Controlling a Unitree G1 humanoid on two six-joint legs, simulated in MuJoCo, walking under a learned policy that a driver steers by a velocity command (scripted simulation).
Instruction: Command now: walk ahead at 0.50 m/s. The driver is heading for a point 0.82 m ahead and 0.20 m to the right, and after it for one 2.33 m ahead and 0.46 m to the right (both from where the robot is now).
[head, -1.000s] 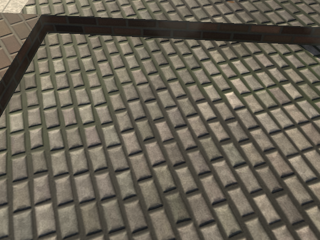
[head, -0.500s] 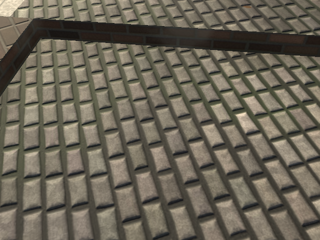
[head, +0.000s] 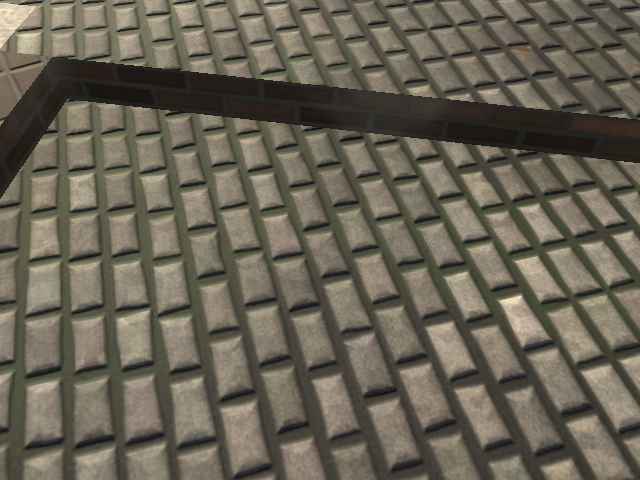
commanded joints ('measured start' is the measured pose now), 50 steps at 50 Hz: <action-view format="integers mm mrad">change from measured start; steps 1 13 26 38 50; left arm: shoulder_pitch -43 76 -139 -40 -21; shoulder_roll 26 161 58 21 34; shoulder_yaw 5 35 -17 -24 -20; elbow -55 -12 -3 60 122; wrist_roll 5 37 20 12 -3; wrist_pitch -6 -29 31 57 72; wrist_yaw -3 -28 -1 13 14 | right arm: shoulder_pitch -35 15 -36 -121 -63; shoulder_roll -135 -126 -50 -77 -68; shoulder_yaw -29 -19 -8 -4 7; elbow -42 49 93 146 206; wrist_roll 7 -2 -2 -4 5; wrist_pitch -23 0 95 42 53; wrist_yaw -17 -34 -68 -51 -53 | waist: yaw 32 106 -19 43 29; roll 89 23 -76 93 40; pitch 2 -192 -103 14 -11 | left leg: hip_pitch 56 30 24 -82 -38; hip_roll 266 131 103 126 84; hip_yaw -200 -50 -62 -90 -46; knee -176 393 312 74 112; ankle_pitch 161 356 -91 -64 -180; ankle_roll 152 -19 -100 -63 -46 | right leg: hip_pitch -55 655 316 466 492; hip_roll -17 -21 -77 80 99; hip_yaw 27 69 146 0 -22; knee -153 -481 -751 -579 -529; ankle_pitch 168 767 -111 -43 -143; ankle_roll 9 -118 -170 -44 -54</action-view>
